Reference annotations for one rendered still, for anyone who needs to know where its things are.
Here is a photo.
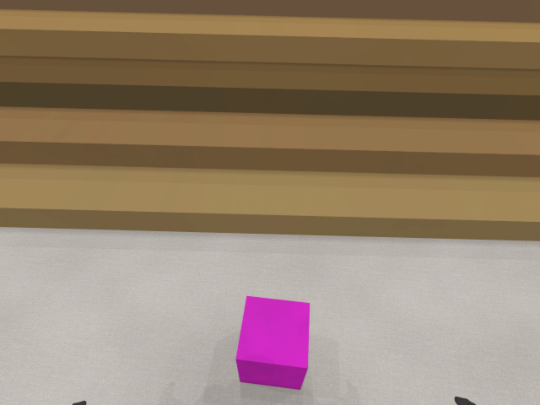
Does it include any carton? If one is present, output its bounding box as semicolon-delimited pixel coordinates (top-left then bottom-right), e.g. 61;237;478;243
236;296;310;390

